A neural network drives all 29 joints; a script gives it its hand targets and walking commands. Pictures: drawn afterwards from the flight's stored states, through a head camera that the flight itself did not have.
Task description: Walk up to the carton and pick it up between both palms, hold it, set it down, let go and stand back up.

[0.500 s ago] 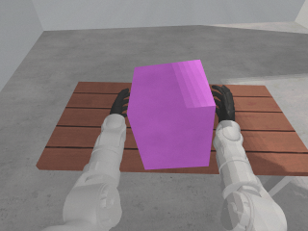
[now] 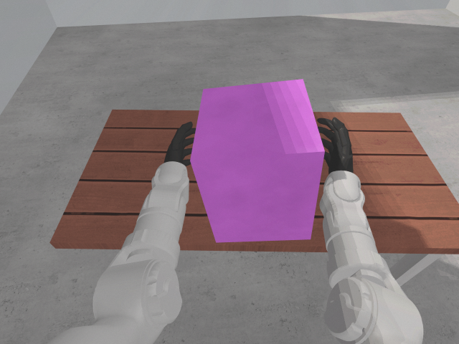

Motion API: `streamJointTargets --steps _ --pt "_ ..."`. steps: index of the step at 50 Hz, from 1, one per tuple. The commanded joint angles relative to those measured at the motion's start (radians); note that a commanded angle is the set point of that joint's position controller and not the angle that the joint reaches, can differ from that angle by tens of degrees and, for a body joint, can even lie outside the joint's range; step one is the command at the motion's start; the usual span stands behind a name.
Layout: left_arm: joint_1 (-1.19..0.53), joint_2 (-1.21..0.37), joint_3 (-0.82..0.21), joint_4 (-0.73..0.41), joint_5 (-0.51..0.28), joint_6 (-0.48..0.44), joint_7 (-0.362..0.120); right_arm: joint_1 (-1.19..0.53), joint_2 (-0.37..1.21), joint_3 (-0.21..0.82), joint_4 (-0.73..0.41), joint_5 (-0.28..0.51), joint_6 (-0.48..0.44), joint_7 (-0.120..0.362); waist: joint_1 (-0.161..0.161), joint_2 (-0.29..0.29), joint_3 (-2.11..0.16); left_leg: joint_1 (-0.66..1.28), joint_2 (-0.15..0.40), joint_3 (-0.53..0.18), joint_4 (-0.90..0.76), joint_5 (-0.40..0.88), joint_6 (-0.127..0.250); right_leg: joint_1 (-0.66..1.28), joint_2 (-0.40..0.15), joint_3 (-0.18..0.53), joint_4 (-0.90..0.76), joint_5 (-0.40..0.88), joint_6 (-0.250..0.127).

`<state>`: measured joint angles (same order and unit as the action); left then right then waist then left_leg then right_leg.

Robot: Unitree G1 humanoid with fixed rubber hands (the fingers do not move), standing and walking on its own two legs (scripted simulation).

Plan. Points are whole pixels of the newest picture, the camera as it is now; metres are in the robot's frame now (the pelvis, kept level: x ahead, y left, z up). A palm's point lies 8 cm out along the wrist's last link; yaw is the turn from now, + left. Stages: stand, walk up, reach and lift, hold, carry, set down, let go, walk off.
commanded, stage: set down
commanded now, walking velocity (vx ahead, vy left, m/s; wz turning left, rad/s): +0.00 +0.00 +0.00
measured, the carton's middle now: (257, 164) +0.46 -0.08 +0.04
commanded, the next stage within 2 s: none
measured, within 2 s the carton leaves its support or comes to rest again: rests again in 1.18 s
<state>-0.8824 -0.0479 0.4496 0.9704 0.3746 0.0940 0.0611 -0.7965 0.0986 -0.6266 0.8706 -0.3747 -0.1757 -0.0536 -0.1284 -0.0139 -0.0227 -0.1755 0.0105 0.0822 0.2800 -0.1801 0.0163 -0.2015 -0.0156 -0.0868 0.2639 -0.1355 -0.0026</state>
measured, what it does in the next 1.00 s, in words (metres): stands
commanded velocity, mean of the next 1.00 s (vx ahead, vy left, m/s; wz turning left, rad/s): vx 0.00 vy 0.00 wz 0.00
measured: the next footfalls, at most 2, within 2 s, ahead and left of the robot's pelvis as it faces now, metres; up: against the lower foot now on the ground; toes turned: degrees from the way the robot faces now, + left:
none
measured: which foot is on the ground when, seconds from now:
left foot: down 0.00-1.00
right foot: down 0.00-1.00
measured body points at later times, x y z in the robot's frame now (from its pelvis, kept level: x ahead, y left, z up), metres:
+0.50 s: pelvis +0.01 +0.00 +0.00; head +0.06 +0.00 +0.45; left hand +0.47 +0.05 +0.07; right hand +0.41 -0.23 +0.09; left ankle -0.03 +0.10 -0.75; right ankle +0.00 -0.11 -0.75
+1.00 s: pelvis +0.00 +0.00 +0.00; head +0.07 +0.02 +0.44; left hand +0.47 +0.06 +0.06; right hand +0.40 -0.22 +0.07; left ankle -0.03 +0.10 -0.75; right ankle +0.00 -0.11 -0.75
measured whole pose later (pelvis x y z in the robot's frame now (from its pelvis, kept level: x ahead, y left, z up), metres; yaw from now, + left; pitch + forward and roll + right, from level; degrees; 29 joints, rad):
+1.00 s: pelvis +0.00 +0.00 +0.00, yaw -1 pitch +11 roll +0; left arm -0.94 -0.02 0.48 1.11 0.39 -0.03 0.06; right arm -0.81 0.10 -0.75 0.93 -0.47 -0.21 -0.02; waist -0.14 -0.03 -0.08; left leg -0.31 0.02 0.10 0.31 -0.18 0.02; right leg -0.34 -0.01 -0.09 0.27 -0.12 -0.01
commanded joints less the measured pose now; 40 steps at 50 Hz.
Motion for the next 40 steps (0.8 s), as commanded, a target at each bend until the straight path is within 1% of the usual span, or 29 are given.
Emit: streamJointTargets --steps 1,2,3,4,5,7,8,10,14,15,16,17,20,21,22,23,25,26,27,30,31,32,33,34,36,37,38,39,40 --pt "-0.603 -0.415 -0.187 -0.090 -0.007 -0.082 -0.144 -0.519 0.404 0.271 0.012 -0.057 -0.029 0.139 -0.012 0.011 -0.568 0.144 0.003 -0.003 0.017 0.269 -0.054 0.273 0.026 -0.039 0.083 0.608 0.066" --pt "-0.609 -0.413 -0.170 -0.075 -0.015 -0.080 -0.150 -0.537 0.402 0.256 0.021 -0.058 -0.020 0.139 -0.018 -0.006 -0.560 0.111 -0.001 -0.002 -0.002 0.216 -0.045 0.290 0.022 -0.029 0.079 0.579 0.071" --pt "-0.611 -0.407 -0.153 -0.079 -0.004 -0.080 -0.155 -0.513 0.407 0.250 0.022 -0.067 -0.013 0.142 -0.009 -0.006 -0.530 0.081 -0.001 0.001 -0.011 0.204 -0.042 0.293 0.021 -0.034 0.084 0.582 0.075" --pt "-0.613 -0.410 -0.164 -0.093 -0.014 -0.086 -0.153 -0.527 0.404 0.252 0.005 -0.067 -0.019 0.142 -0.012 0.006 -0.569 0.083 -0.002 0.000 -0.010 0.223 -0.039 0.303 0.016 -0.025 0.091 0.604 0.072" --pt "-0.620 -0.414 -0.183 -0.103 -0.015 -0.088 -0.148 -0.522 0.402 0.235 0.018 -0.075 -0.019 0.146 -0.025 0.009 -0.572 0.095 0.007 -0.015 -0.010 0.240 -0.045 0.278 0.023 -0.037 0.094 0.592 0.073" --pt "-0.657 -0.423 -0.213 -0.122 -0.039 -0.102 -0.134 -0.558 0.400 0.239 -0.011 -0.067 -0.038 0.153 -0.023 0.024 -0.649 0.181 0.014 -0.015 0.032 0.339 -0.063 0.209 0.031 -0.049 0.093 0.596 0.064" --pt "-0.665 -0.437 -0.242 -0.132 -0.040 -0.113 -0.124 -0.563 0.396 0.241 -0.009 -0.064 -0.052 0.154 -0.029 0.058 -0.671 0.203 0.017 -0.015 0.058 0.403 -0.076 0.187 0.032 -0.052 0.097 0.616 0.061" --pt "-0.665 -0.456 -0.251 -0.123 -0.038 -0.132 -0.118 -0.546 0.394 0.230 0.035 -0.072 -0.065 0.153 -0.038 0.076 -0.691 0.249 0.026 -0.019 0.084 0.466 -0.095 0.144 0.040 -0.059 0.086 0.595 0.046" --pt "-0.669 -0.462 -0.216 -0.086 -0.014 -0.137 -0.121 -0.555 0.380 0.185 0.068 -0.095 -0.061 0.158 -0.039 0.088 -0.646 0.187 0.027 -0.023 0.069 0.387 -0.093 0.141 0.037 -0.058 0.073 0.524 0.043" --pt "-0.658 -0.442 -0.202 -0.057 -0.020 -0.137 -0.122 -0.559 0.376 0.184 0.078 -0.102 -0.059 0.159 -0.033 0.065 -0.649 0.171 0.025 -0.017 0.066 0.379 -0.086 0.132 0.036 -0.060 0.071 0.530 0.045" --pt "-0.661 -0.426 -0.195 -0.057 -0.016 -0.142 -0.123 -0.571 0.378 0.185 0.058 -0.102 -0.062 0.157 -0.025 0.053 -0.660 0.154 0.021 -0.017 0.061 0.364 -0.078 0.161 0.030 -0.049 0.082 0.553 0.047" --pt "-0.664 -0.427 -0.192 -0.052 -0.007 -0.139 -0.122 -0.577 0.379 0.184 0.054 -0.098 -0.059 0.159 -0.013 0.074 -0.649 0.122 0.016 -0.010 0.062 0.368 -0.078 0.183 0.027 -0.046 0.097 0.581 0.051" --pt "-0.655 -0.422 -0.176 -0.025 -0.006 -0.134 -0.124 -0.581 0.389 0.185 0.061 -0.100 -0.055 0.163 -0.019 0.065 -0.628 0.105 0.018 -0.018 0.055 0.351 -0.066 0.199 0.021 -0.037 0.103 0.611 0.054" --pt "-0.645 -0.404 -0.154 -0.022 0.000 -0.137 -0.127 -0.573 0.403 0.194 0.062 -0.097 -0.051 0.163 -0.006 0.039 -0.636 0.073 0.014 -0.013 0.052 0.339 -0.054 0.231 0.013 -0.028 0.110 0.643 0.058" --pt "-0.648 -0.393 -0.152 -0.040 0.002 -0.144 -0.129 -0.562 0.411 0.203 0.055 -0.091 -0.053 0.164 -0.008 0.036 -0.640 0.055 0.005 -0.010 0.047 0.324 -0.054 0.256 0.012 -0.030 0.120 0.676 0.062" --pt "-0.624 -0.394 -0.139 -0.016 -0.003 -0.145 -0.129 -0.582 0.406 0.221 0.030 -0.087 -0.056 0.165 0.005 0.017 -0.676 0.033 0.002 -0.011 0.042 0.323 -0.042 0.292 0.007 -0.022 0.136 0.714 0.072" --pt "-0.612 -0.392 -0.133 -0.001 0.005 -0.156 -0.137 -0.575 0.425 0.223 0.007 -0.094 -0.059 0.160 0.009 -0.005 -0.677 -0.063 0.001 0.000 0.018 0.265 -0.031 0.375 -0.004 -0.007 0.153 0.754 0.077" --pt "-0.599 -0.379 -0.119 0.015 0.010 -0.164 -0.140 -0.563 0.437 0.242 -0.004 -0.099 -0.058 0.160 0.020 -0.024 -0.677 -0.114 -0.009 0.008 0.003 0.238 -0.021 0.421 -0.010 0.003 0.165 0.784 0.083" --pt "-0.611 -0.368 -0.118 0.007 0.002 -0.171 -0.141 -0.569 0.449 0.245 0.001 -0.105 -0.056 0.160 0.016 -0.049 -0.673 -0.144 -0.008 0.004 -0.020 0.191 -0.009 0.443 -0.013 0.007 0.169 0.787 0.084" --pt "-0.628 -0.376 -0.118 -0.006 0.001 -0.192 -0.141 -0.538 0.470 0.246 0.007 -0.121 -0.053 0.162 0.007 -0.036 -0.672 -0.197 -0.014 0.003 -0.034 0.157 -0.002 0.478 -0.026 0.023 0.189 0.809 0.090" --pt "-0.662 -0.365 -0.121 -0.012 -0.008 -0.198 -0.143 -0.556 0.472 0.241 0.004 -0.119 -0.056 0.161 0.004 -0.048 -0.699 -0.190 -0.011 0.006 -0.035 0.148 0.003 0.453 -0.025 0.022 0.184 0.793 0.098" --pt "-0.641 -0.374 -0.127 -0.009 0.000 -0.203 -0.142 -0.536 0.473 0.241 0.000 -0.126 -0.062 0.161 0.008 -0.015 -0.682 -0.165 -0.011 0.006 -0.032 0.160 -0.003 0.436 -0.021 0.009 0.178 0.782 0.097" --pt "-0.614 -0.390 -0.144 -0.007 0.000 -0.205 -0.138 -0.523 0.469 0.245 0.002 -0.117 -0.069 0.162 -0.007 -0.006 -0.704 -0.105 -0.002 -0.001 -0.019 0.199 -0.013 0.400 -0.017 -0.001 0.174 0.785 0.093" --pt "-0.617 -0.382 -0.148 0.012 -0.007 -0.207 -0.137 -0.528 0.454 0.241 0.019 -0.120 -0.072 0.161 -0.006 -0.014 -0.704 -0.060 0.004 -0.006 -0.007 0.221 -0.018 0.344 -0.012 -0.007 0.159 0.739 0.090" --pt "-0.609 -0.379 -0.148 0.037 0.005 -0.205 -0.134 -0.525 0.437 0.226 0.040 -0.128 -0.073 0.159 -0.016 0.000 -0.669 -0.005 0.012 -0.009 0.001 0.235 -0.028 0.266 0.002 -0.019 0.131 0.662 0.080" --pt "-0.640 -0.388 -0.161 0.038 0.004 -0.202 -0.131 -0.529 0.420 0.209 0.050 -0.131 -0.071 0.161 -0.030 0.029 -0.674 0.032 0.019 -0.015 0.011 0.251 -0.039 0.208 0.006 -0.029 0.120 0.616 0.073" --pt "-0.633 -0.397 -0.173 0.040 -0.006 -0.196 -0.132 -0.524 0.405 0.190 0.060 -0.138 -0.069 0.162 -0.047 0.033 -0.650 0.068 0.027 -0.019 0.022 0.280 -0.052 0.146 0.012 -0.037 0.106 0.571 0.063" --pt "-0.627 -0.406 -0.169 0.047 -0.004 -0.190 -0.130 -0.523 0.388 0.177 0.069 -0.137 -0.066 0.161 -0.037 0.047 -0.637 0.105 0.027 -0.020 0.036 0.310 -0.056 0.109 0.016 -0.038 0.092 0.540 0.053" --pt "-0.650 -0.417 -0.172 0.043 0.001 -0.190 -0.130 -0.527 0.391 0.161 0.087 -0.151 -0.067 0.162 -0.050 0.047 -0.652 0.136 0.035 -0.026 0.048 0.338 -0.068 0.076 0.024 -0.044 0.084 0.513 0.050"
